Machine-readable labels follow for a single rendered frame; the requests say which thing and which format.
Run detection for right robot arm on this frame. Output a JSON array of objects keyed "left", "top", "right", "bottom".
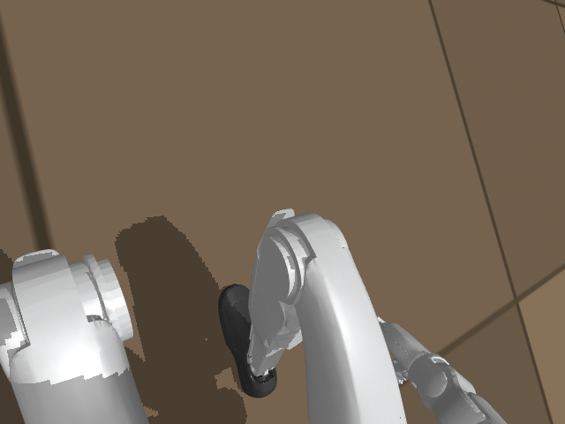
[{"left": 408, "top": 353, "right": 507, "bottom": 424}]

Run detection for right robot foot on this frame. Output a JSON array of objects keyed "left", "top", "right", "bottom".
[{"left": 218, "top": 284, "right": 277, "bottom": 398}]

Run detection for right robot hand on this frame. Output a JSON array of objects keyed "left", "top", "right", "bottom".
[{"left": 377, "top": 316, "right": 430, "bottom": 384}]

